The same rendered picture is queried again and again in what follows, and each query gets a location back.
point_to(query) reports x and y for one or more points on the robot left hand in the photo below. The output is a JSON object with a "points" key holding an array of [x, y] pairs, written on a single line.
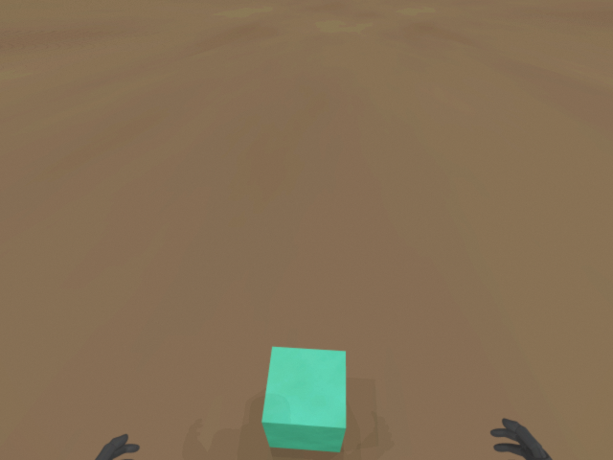
{"points": [[117, 447]]}

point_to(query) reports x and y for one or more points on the carton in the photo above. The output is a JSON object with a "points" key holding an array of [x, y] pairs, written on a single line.
{"points": [[305, 399]]}

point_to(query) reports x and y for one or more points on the robot right hand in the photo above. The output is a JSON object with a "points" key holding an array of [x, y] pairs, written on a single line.
{"points": [[529, 448]]}

